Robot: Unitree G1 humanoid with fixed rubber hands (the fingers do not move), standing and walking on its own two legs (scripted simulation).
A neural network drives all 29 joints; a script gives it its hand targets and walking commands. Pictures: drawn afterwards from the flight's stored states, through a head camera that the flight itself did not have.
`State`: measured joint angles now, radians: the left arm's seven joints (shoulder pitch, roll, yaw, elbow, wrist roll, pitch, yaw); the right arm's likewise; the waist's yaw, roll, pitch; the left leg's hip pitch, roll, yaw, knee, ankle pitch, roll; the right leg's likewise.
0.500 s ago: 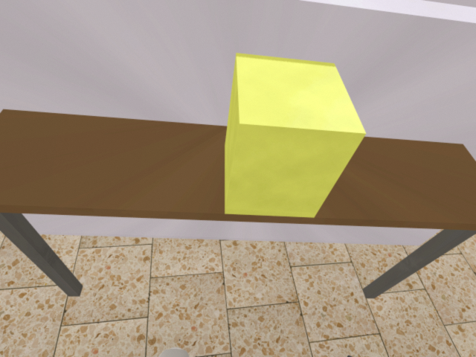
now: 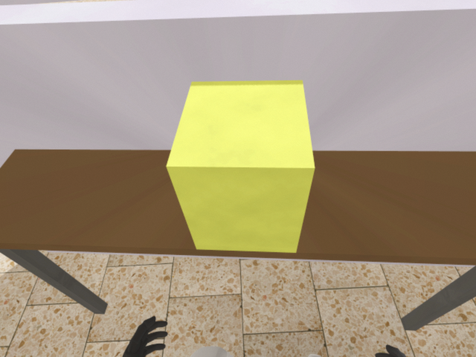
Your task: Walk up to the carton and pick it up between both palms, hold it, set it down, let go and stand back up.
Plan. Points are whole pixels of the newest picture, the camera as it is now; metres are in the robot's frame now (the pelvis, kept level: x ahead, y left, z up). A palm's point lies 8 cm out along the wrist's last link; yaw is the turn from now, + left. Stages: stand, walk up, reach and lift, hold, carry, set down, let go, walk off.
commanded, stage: walk up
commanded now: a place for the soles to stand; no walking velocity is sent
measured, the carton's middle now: (245, 170) +0.44 +0.00 +0.06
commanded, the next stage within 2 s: none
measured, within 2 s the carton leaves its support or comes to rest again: neither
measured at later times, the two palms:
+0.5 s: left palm out of the picture +0.03 +0.30 -0.11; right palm (311, 334) +0.19 -0.10 -0.07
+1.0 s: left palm out of the picture +0.10 +0.20 -0.08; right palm out of the picture +0.07 -0.22 -0.09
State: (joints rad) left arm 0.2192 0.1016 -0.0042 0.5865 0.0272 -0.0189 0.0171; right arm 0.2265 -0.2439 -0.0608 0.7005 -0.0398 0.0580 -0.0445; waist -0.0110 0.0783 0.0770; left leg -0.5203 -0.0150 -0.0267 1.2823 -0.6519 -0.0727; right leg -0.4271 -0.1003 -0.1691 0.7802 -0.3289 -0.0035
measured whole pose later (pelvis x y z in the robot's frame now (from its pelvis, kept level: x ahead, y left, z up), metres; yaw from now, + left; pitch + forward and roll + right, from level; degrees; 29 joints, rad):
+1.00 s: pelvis -0.02 +0.01 +0.03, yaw -1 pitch -3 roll +0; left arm 0.24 0.11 0.01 0.76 0.01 -0.01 -0.01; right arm 0.26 -0.16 -0.05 0.77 -0.03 0.00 0.00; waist -0.02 0.01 0.02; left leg -0.24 0.04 0.03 0.55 -0.25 -0.02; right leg -0.20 0.04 -0.01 0.56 -0.32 -0.05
